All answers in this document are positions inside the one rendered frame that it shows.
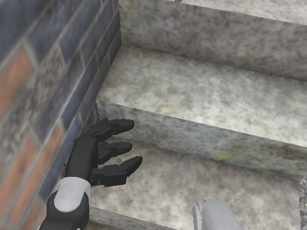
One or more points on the robot right thigh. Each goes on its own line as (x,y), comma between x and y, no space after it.
(214,214)

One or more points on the robot left hand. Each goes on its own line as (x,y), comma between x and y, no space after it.
(86,155)

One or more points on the left robot forearm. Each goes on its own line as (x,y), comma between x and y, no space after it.
(68,207)

